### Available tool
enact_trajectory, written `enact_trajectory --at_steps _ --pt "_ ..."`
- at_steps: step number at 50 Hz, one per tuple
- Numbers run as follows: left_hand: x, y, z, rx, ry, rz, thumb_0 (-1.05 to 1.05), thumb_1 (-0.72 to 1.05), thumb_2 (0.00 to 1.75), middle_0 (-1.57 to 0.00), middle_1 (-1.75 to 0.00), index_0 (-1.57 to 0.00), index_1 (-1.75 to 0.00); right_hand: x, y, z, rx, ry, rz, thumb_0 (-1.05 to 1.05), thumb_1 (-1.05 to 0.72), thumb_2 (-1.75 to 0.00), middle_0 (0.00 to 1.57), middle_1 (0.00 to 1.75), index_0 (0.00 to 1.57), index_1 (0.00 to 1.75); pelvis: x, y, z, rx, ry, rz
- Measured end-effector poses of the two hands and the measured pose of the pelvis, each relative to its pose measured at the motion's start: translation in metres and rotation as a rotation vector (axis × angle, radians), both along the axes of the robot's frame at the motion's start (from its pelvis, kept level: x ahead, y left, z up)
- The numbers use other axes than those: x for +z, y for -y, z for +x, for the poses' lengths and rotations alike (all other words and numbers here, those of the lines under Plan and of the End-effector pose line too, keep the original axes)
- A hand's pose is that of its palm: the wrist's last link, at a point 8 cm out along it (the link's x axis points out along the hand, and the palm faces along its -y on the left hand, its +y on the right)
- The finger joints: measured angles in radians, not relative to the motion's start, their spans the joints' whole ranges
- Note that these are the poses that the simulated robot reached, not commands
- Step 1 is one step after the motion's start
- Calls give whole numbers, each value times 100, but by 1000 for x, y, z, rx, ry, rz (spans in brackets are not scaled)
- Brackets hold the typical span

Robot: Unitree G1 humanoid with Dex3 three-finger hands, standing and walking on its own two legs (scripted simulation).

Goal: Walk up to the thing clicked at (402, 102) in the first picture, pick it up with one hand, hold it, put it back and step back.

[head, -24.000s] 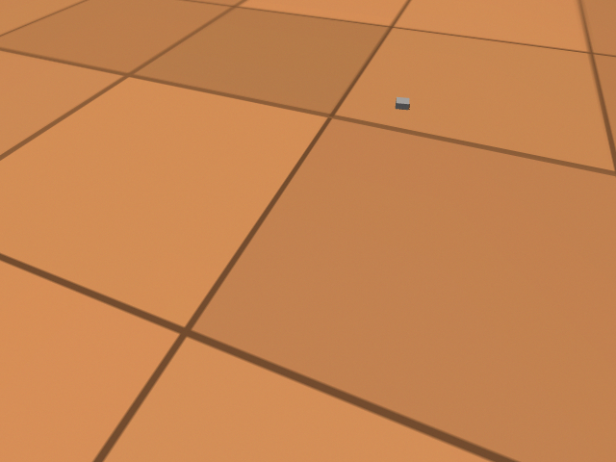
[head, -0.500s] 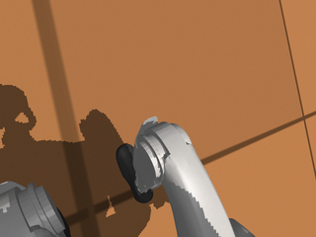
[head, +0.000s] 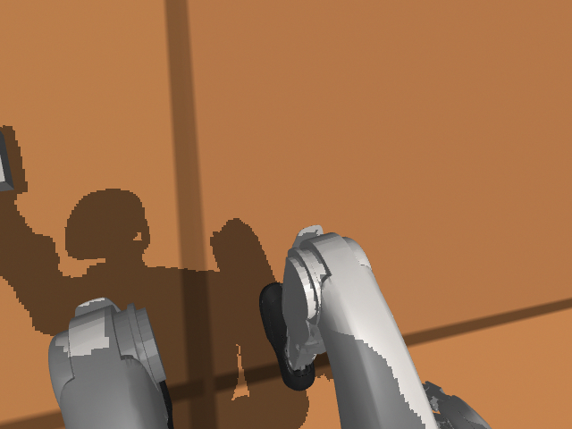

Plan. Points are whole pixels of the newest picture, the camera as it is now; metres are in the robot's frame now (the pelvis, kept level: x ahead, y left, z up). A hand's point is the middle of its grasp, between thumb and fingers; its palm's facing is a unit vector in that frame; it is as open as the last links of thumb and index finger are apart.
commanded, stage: settle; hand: left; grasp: from above
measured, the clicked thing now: out of the picture +0.51 +0.30 -0.22
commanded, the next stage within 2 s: lift in 0.14 s
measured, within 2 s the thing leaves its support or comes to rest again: neither
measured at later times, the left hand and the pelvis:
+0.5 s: hand out of the picture +0.49 +0.30 -0.12, palm faces -0.47 -0.08 -0.88, open 10.6 cm; pelvis -0.01 -0.01 +0.03, yaw +3 degrees
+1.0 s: hand out of the picture +0.41 +0.31 +0.04, palm faces -0.45 -0.09 -0.89, open 10.6 cm; pelvis +0.00 +0.00 +0.13, yaw +7 degrees
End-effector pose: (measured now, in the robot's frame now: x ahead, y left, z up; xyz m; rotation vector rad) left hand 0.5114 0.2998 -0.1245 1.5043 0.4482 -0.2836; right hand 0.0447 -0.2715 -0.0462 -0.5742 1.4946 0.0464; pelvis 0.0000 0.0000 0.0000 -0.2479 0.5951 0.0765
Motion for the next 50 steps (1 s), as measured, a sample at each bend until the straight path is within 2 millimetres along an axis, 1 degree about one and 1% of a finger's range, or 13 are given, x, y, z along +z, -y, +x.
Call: enact_trajectory --at_steps 5,10,20,26,32,39,45,50 --pt "15 7 2 -15 7 -1 -1 -2 27 -81 -19 -81 -22 0 5 1 -8 22 -8 0 -89 -90 20 30 21 30 3 3 -4 7 -1 13" --pt "24 8 1 -12 4 14 -1 -2 27 -82 -16 -82 -19 -1 9 -3 -27 28 -20 0 -89 -90 20 30 21 30 5 6 -7 9 -1 28" --pt "42 3 -4 28 -6 12 -1 -1 24 -82 -12 -82 -15 -1 9 -12 -79 3 -20 0 -89 -90 20 30 21 30 15 7 -7 13 -29 43" --pt "63 -2 -15 42 -24 0 -1 0 23 -82 -12 -82 -16 5 8 -7 -110 8 -19 0 -90 -91 21 30 21 30 28 6 -5 21 -44 50" --pt "93 -9 -31 31 -30 -12 -1 1 22 -81 -13 -82 -16 13 9 9 -121 44 -22 0 -90 -91 21 30 21 30 43 4 -5 32 -50 58" --pt "135 -18 -57 18 -34 -20 -1 -1 24 -81 -16 -81 -19 28 6 36 -114 115 -7 0 -90 -91 21 30 21 30 68 0 -7 42 -44 72" --pt "176 -19 -81 7 -27 -34 -1 -1 24 -81 -17 -81 -21 48 -3 62 -111 189 24 0 -90 -91 21 30 21 30 98 -2 -6 47 -30 87" --pt "218 -16 -97 4 -4 -33 -1 -1 23 -81 -17 -81 -20 71 -11 83 -121 252 59 0 -89 -90 21 30 21 30 128 -1 -3 51 -3 107"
